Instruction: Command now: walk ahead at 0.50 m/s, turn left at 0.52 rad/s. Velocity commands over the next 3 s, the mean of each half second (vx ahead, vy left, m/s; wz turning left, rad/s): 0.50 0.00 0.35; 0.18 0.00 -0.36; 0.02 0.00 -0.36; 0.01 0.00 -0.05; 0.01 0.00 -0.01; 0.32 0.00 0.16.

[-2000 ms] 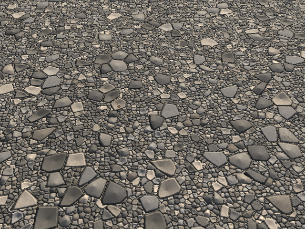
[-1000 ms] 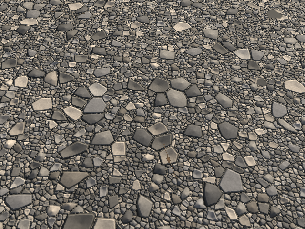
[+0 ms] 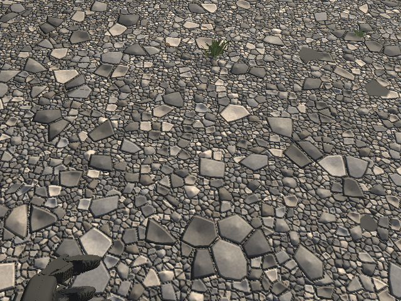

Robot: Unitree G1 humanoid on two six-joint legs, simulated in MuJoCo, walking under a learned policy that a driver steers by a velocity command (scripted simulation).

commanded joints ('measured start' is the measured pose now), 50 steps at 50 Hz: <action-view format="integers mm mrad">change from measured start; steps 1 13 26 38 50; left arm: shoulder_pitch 173 231 330 289 237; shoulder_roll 174 130 135 79 199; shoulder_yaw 73 66 36 56 113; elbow -32 80 154 112 0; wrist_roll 10 5 6 -7 -3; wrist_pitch -24 -6 41 141 166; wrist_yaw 16 4 17 45 9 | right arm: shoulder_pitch -76 -200 -34 -344 -249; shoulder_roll -108 -44 -243 -109 -145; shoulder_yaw -25 -5 -64 -31 -56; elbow -84 -162 -153 -97 -12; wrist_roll -9 -17 -63 -54 -11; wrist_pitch -9 -8 -44 -48 15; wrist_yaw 0 23 31 7 5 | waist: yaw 173 119 -37 148 139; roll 124 -40 83 139 -23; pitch -141 30 -265 -53 -96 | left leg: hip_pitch -150 -636 257 -156 -107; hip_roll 164 209 334 393 328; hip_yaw -152 128 48 288 429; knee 188 560 117 -186 250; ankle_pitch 413 166 690 692 470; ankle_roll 60 -71 105 167 -20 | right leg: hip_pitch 423 363 181 -20 315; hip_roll -91 -261 -125 -128 -83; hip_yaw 42 56 -122 -45 -65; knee -27 -301 398 524 -26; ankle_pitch -25 67 133 -199 207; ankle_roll -88 -242 -53 50 -114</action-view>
